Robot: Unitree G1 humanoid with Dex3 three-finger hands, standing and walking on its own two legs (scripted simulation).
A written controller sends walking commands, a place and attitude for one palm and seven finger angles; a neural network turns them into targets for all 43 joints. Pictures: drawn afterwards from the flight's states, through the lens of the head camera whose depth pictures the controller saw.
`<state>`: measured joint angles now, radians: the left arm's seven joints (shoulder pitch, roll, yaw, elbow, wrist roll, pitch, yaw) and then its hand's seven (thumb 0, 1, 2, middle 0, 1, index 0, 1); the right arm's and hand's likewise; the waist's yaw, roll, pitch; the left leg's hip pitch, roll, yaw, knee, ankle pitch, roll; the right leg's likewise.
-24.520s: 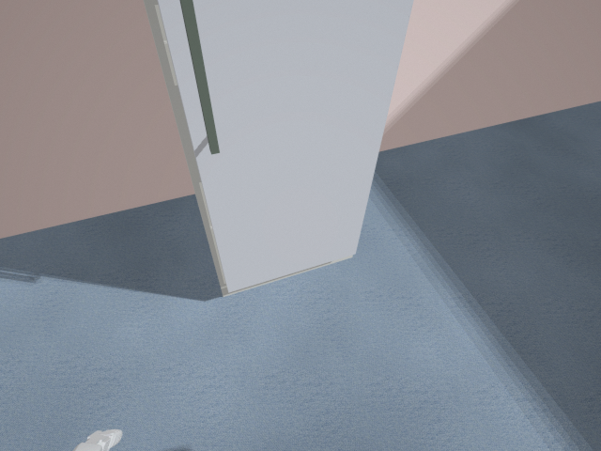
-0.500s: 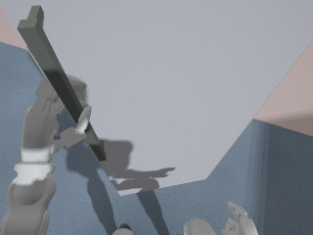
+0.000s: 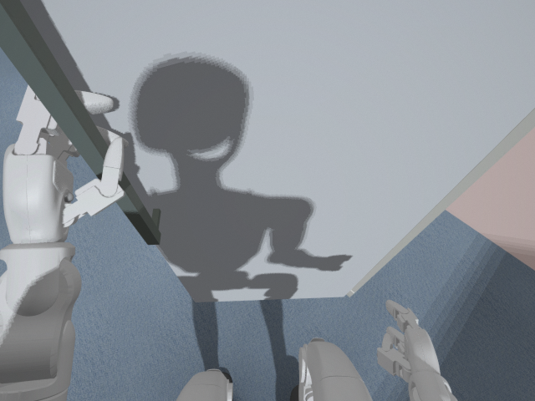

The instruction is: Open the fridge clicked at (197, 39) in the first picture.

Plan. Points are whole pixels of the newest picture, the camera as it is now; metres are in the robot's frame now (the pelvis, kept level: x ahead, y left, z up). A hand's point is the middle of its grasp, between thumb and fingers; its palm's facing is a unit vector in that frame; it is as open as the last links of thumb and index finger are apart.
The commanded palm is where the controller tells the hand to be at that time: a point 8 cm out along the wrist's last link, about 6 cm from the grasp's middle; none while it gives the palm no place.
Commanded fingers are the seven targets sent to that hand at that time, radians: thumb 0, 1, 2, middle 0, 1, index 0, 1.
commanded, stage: walk backward, drawing the door open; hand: left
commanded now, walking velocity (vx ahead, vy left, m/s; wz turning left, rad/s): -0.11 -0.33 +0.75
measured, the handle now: (111, 155) +0.35 +0.20 +0.17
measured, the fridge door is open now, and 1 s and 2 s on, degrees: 46 73 71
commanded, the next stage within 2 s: stop walking and hold the door back in 0.76 s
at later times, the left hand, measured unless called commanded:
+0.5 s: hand (126, 271) +0.22 +0.14 +0.18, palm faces +0.61 -0.75 -0.26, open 6.4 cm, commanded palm +0.16 +0.17 +0.19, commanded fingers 0.00 0.90 0.90 -0.45 -1.40 -0.45 -1.40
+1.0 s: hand (175, 396) +0.13 +0.08 +0.19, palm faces +0.86 -0.41 -0.31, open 6.2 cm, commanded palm +0.08 +0.11 +0.18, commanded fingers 0.00 0.90 0.90 -0.45 -1.40 -0.45 -1.40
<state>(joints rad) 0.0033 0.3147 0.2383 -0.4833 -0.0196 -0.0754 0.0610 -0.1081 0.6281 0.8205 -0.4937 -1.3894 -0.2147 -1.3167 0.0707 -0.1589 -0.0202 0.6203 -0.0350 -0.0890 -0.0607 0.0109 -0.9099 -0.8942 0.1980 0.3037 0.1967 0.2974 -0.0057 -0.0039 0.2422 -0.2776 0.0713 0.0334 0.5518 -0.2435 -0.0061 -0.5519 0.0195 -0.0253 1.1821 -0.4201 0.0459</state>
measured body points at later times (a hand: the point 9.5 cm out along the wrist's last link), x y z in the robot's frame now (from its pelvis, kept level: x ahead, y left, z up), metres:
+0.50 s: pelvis +0.00 -0.17 -0.02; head +0.06 -0.13 +0.42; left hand +0.18 +0.18 +0.19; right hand +0.24 -0.37 -0.11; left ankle +0.00 -0.08 -0.74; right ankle +0.04 -0.29 -0.70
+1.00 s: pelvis +0.02 -0.33 +0.00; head +0.07 -0.32 +0.45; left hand +0.08 +0.10 +0.21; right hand +0.31 -0.45 -0.10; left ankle -0.05 -0.22 -0.65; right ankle +0.10 -0.41 -0.74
